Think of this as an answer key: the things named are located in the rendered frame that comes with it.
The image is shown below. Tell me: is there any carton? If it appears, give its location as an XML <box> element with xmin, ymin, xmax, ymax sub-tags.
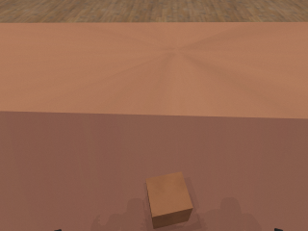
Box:
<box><xmin>145</xmin><ymin>171</ymin><xmax>193</xmax><ymax>229</ymax></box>

